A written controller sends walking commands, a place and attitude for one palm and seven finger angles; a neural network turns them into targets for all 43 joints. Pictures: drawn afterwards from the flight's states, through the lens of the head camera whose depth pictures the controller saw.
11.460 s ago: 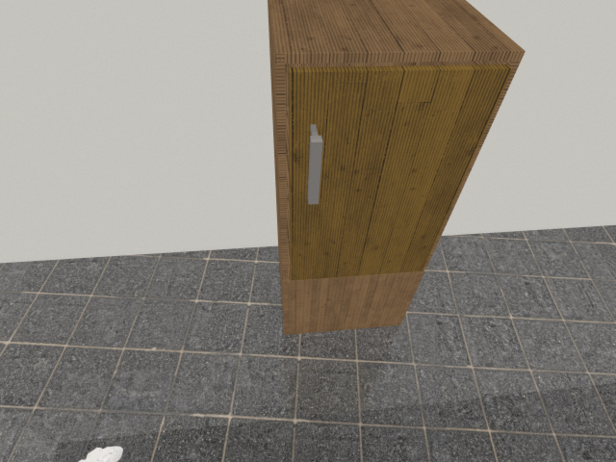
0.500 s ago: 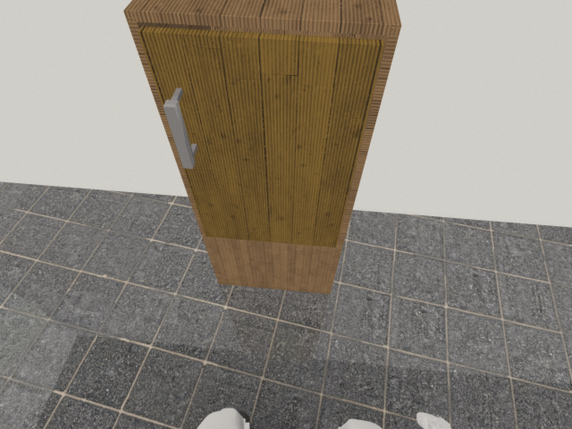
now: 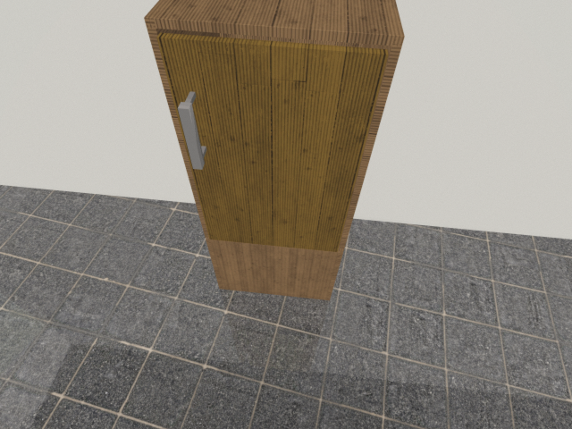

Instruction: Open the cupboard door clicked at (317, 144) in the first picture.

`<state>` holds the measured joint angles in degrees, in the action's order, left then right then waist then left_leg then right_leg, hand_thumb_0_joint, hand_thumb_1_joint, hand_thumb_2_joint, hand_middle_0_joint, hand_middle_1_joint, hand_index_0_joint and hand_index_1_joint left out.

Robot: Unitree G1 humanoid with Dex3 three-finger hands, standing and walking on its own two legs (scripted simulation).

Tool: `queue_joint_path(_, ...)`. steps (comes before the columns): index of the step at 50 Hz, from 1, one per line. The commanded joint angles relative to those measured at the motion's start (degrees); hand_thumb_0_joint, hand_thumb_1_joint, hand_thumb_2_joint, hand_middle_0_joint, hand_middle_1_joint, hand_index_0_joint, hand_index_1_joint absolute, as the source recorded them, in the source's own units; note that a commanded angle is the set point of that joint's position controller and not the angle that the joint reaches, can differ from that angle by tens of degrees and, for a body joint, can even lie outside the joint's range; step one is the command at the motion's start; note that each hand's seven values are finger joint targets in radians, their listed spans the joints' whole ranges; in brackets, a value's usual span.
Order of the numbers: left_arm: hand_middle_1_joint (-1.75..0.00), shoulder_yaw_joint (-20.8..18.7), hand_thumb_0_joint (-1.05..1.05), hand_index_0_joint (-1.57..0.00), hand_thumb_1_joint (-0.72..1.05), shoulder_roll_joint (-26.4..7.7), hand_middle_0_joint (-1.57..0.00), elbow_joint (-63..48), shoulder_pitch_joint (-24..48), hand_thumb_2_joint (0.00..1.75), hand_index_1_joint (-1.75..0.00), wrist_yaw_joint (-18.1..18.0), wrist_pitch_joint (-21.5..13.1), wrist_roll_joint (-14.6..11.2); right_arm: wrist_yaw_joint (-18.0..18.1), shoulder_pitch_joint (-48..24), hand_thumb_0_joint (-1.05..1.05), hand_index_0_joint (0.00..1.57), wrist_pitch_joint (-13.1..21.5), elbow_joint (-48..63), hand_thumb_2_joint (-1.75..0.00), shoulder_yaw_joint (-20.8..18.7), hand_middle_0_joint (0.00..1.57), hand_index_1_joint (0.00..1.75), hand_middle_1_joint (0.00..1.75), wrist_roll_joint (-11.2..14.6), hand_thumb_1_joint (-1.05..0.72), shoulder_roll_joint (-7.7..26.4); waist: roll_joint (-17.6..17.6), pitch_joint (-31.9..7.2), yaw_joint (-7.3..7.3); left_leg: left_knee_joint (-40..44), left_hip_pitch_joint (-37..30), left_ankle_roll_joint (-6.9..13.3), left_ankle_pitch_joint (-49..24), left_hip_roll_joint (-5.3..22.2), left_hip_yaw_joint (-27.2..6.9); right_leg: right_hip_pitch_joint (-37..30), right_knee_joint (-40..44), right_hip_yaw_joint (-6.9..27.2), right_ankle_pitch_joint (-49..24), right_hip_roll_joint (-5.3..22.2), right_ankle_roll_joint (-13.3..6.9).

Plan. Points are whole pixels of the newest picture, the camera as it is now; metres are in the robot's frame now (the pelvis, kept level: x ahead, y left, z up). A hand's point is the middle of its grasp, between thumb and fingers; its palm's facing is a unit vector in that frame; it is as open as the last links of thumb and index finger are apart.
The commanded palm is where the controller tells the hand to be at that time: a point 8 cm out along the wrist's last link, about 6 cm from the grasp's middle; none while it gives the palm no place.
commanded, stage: come to a stop and stand still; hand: left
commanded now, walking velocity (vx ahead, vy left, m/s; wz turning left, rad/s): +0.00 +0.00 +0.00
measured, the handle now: (195, 131) +0.62 +0.23 +0.03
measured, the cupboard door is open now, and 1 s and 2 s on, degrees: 0 0 0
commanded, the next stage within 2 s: look again from close up in 1.68 s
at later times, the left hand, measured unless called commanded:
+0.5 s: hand out of the picture +0.07 +0.20 -0.17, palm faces -0.03 -0.97 -0.22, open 7.4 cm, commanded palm none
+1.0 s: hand out of the picture +0.07 +0.16 -0.17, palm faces +0.02 -0.98 -0.22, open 7.3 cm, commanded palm none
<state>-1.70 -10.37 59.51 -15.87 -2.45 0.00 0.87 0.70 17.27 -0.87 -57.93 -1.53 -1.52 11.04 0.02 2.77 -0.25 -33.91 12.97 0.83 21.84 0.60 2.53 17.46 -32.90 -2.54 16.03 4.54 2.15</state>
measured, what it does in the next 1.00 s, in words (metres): stands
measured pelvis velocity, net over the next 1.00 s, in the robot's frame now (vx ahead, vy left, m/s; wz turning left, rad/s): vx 0.04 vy -0.02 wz -0.02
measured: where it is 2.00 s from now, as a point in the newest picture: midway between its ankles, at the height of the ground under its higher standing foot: outside the picture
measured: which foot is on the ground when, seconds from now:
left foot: down 0.00-1.00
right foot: down 0.00-1.00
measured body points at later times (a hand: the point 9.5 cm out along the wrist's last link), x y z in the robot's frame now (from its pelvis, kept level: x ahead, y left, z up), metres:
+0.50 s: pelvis +0.03 +0.02 +0.00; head +0.05 +0.01 +0.45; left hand +0.07 +0.26 -0.15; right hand +0.02 -0.20 -0.16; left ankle -0.04 +0.10 -0.73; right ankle +0.01 -0.15 -0.73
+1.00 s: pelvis +0.04 -0.02 +0.00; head +0.06 -0.03 +0.45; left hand +0.07 +0.21 -0.15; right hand +0.05 -0.25 -0.16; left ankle -0.04 +0.10 -0.73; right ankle +0.01 -0.16 -0.73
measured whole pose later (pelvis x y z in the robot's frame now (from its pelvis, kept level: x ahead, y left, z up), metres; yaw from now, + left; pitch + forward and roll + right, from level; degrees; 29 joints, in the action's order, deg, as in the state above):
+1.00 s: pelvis +0.04 -0.02 +0.00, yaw -1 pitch +0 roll +0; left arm -1.0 -9.3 61.6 -13.5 -1.9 0.2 0.5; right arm 2.6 14.3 1.0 -62.7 -0.2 -0.9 9.4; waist 0.6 2.9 -0.1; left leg -28.1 5.5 -1.3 22.3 2.5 3.3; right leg 12.5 -31.6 -2.1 18.8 2.4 1.2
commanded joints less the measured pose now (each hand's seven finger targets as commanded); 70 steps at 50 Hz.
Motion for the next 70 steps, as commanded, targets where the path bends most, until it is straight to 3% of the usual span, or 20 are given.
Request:
queue_joint_path(1, -0.30, -0.08, 0.00, -0.20, 0.90, -5.25, -0.20, -3.63, -0.16, 0.90, -0.30, 0.18, -0.40, 0.14, 0.25, 1.62, 0.00, 0.20, 2.11, 5.00, -0.90, 0.30, 0.20, 0.30, 0.30, 0.17, -0.90, 6.60, 14.52, 0.01, 0.10, 12.76, 4.43, 2.30, -21.40, 8.38, -7.83, -3.07, -1.43, -1.61, 2.90, -1.80, -3.33)
queue_joint_path(3, -0.30, 0.12, 0.00, -0.20, 0.90, -5.04, -0.20, -2.82, -0.14, 0.90, -0.30, 0.52, -0.35, 0.08, 0.74, 1.99, 0.00, 0.20, 2.45, 5.13, -0.90, 0.54, 0.20, 0.30, 0.30, 0.24, -0.90, 6.49, 11.22, 0.05, -0.23, 12.49, 3.07, 2.52, -25.24, 8.27, -7.51, -3.48, -0.80, -1.10, 1.25, -1.95, -3.37)
queue_joint_path(6, -0.30, 0.61, 0.00, -0.20, 0.90, -4.50, -0.20, -1.44, -1.36, 0.90, -0.30, 0.68, -0.39, -0.14, 1.06, 2.18, 0.00, 0.20, 2.62, 4.45, -0.90, 0.70, 0.20, 0.30, 0.30, 0.51, -0.90, 6.13, 1.03, 0.86, -0.41, 12.55, 2.76, 2.37, -18.72, 6.71, -6.31, -5.01, 2.14, 1.24, -4.37, -0.53, -3.39)
queue_joint_path(8, -0.30, 0.49, 0.00, -0.20, 0.90, -4.42, -0.20, -1.38, -0.68, 0.90, -0.30, 0.65, -0.24, -0.05, 1.18, 2.84, 0.00, 0.20, 2.81, 3.81, -0.90, 0.71, 0.20, 0.30, 0.30, 0.42, -0.90, 6.21, -0.33, 2.94, -0.12, 14.13, 2.98, 1.84, -20.14, 6.53, -6.33, -4.37, 1.46, 1.46, -6.18, -0.26, -3.26)
queue_joint_path(13, -0.30, 0.39, 0.00, -0.20, 0.90, -4.55, -0.20, -1.25, -1.16, 0.90, -0.30, 0.46, 0.14, -0.03, 1.53, 3.21, 0.00, 0.20, 3.07, 2.12, -0.90, 0.86, 0.20, 0.30, 0.30, 0.38, -0.90, 6.36, 2.92, 2.51, -0.31, 14.78, -0.26, 1.63, -25.09, 6.68, -5.64, -3.78, 1.17, 1.49, -5.82, -0.27, -2.77)
queue_joint_path(16, -0.30, 0.42, 0.00, -0.20, 0.90, -4.71, -0.20, -0.80, -1.61, 0.90, -0.30, 0.41, -0.10, -0.13, 1.70, 3.30, 0.00, 0.20, 3.22, 1.44, -0.90, 0.88, 0.20, 0.30, 0.30, 0.35, -0.90, 6.24, 2.28, -0.37, -0.19, 12.78, -3.99, 1.62, -30.72, 6.23, -4.32, -4.68, 1.18, 2.12, -10.30, 0.26, -3.01)
queue_joint_path(19, -0.30, 0.25, 0.00, -0.20, 0.90, -4.86, -0.20, -0.85, -1.04, 0.90, -0.30, 0.32, -0.16, -0.12, 1.79, 3.43, 0.00, 0.20, 3.24, 0.68, -0.90, 0.80, 0.20, 0.30, 0.30, 0.40, -0.90, 6.00, 1.41, -0.75, -0.08, 11.96, -4.55, 1.49, -32.61, 6.06, -3.48, -5.44, 0.75, 2.26, -13.38, 0.49, -3.08)
queue_joint_path(23, -0.30, 0.04, 0.00, -0.20, 0.90, -4.89, -0.20, -0.99, -0.79, 0.90, -0.30, 0.20, -0.21, -0.06, 1.87, 3.49, 0.00, 0.20, 3.13, -0.03, -0.90, 0.68, 0.20, 0.30, 0.30, 0.46, -0.90, 5.62, 1.09, -1.15, 0.06, 11.01, -5.28, 1.60, -33.00, 5.82, -2.67, -6.20, 0.49, 2.37, -16.65, 0.79, -3.22)
queue_joint_path(28, -0.30, -0.05, 0.00, -0.20, 0.90, -5.03, -0.20, -0.82, -0.84, 0.90, -0.30, 0.21, -0.17, 0.02, 1.80, 2.88, 0.00, 0.20, 2.83, -0.93, -0.90, 0.63, 0.20, 0.30, 0.30, 0.49, -0.90, 4.64, 0.34, 0.25, -0.08, 10.42, -3.61, 1.67, -26.81, 5.21, -1.96, -6.73, 1.33, 2.92, -18.55, 1.22, -3.39)
queue_joint_path(35, -0.30, -0.35, 0.00, -0.20, 0.90, -5.39, -0.20, -0.63, -0.95, 0.90, -0.30, 0.17, -0.61, -0.06, 1.88, 2.64, 0.00, 0.20, 2.73, -1.87, -0.90, 0.32, 0.20, 0.30, 0.30, 0.60, -0.90, 3.90, -0.15, -2.13, 0.18, 8.36, -4.74, 1.11, -27.08, 4.93, -1.10, -8.39, 1.53, 3.43, -25.39, 1.99, -3.89)
queue_joint_path(41, -0.30, -0.26, 0.00, -0.20, 0.90, -5.30, -0.20, -0.43, -0.71, 0.90, -0.30, 0.18, -0.72, -0.12, 1.86, 2.21, 0.00, 0.20, 2.45, -2.47, -0.90, 0.22, 0.20, 0.30, 0.30, 0.65, -0.90, 3.66, -1.24, -2.53, 0.31, 8.40, -5.48, 0.72, -24.79, 5.18, -0.99, -8.25, 2.74, 3.81, -25.61, 2.05, -4.14)
queue_joint_path(46, -0.30, -0.32, 0.00, -0.20, 0.90, -5.38, -0.20, -0.23, -0.61, 0.90, -0.30, 0.20, -0.83, -0.14, 1.89, 1.86, 0.00, 0.20, 2.40, -3.05, -0.90, 0.28, 0.20, 0.30, 0.30, 0.68, -0.90, 3.63, -0.19, -2.66, 0.31, 8.77, -5.69, 0.40, -24.91, 5.33, -0.98, -8.83, 3.47, 3.64, -25.81, 2.05, -4.31)
queue_joint_path(55, -0.30, -0.12, 0.00, -0.20, 0.90, -5.37, -0.20, 0.30, -0.32, 0.90, -0.30, 0.39, -0.97, -0.21, 1.69, 1.25, 0.00, 0.20, 2.22, -3.96, -0.90, 0.53, 0.20, 0.30, 0.30, 0.70, -0.90, 3.20, -1.47, -0.71, 0.22, 10.55, -4.43, 0.02, -19.12, 5.42, -1.24, -8.29, 6.40, 4.10, -21.72, 2.02, -4.37)
queue_joint_path(58, -0.30, -0.13, 0.00, -0.20, 0.90, -5.42, -0.20, 0.34, -0.35, 0.90, -0.30, 0.43, -1.06, -0.23, 1.65, 1.44, 0.00, 0.20, 2.31, -4.40, -0.90, 0.62, 0.20, 0.30, 0.30, 0.72, -0.90, 3.15, 0.08, -0.78, 0.11, 10.96, -4.30, -0.07, -18.98, 5.47, -1.33, -8.51, 6.92, 4.11, -20.87, 1.90, -4.40)
queue_joint_path(64, -0.30, 0.00, 0.00, -0.20, 0.90, -5.41, -0.20, 0.81, -0.60, 0.90, -0.30, 0.55, -1.19, -0.27, 1.53, 1.78, 0.00, 0.20, 2.29, -4.84, -0.90, 0.76, 0.20, 0.30, 0.30, 0.76, -0.90, 2.87, -1.26, -0.53, 0.05, 11.73, -3.64, -0.20, -16.46, 5.44, -1.39, -8.65, 8.44, 3.98, -18.42, 2.04, -4.29)
queue_joint_path(70, -0.30, 0.04, 0.00, -0.20, 0.90, -5.07, -0.20, 1.10, -0.91, 0.90, -0.30, 0.58, -1.21, -0.33, 1.53, 2.14, 0.00, 0.20, 2.42, -5.30, -0.90, 0.82, 0.20, 0.30, 0.30, 0.74, -0.90, 2.60, 0.46, -0.13, -0.17, 12.44, -3.12, -0.31, -16.44, 5.64, -1.56, -8.59, 8.90, 3.74, -16.79, 1.77, -4.29)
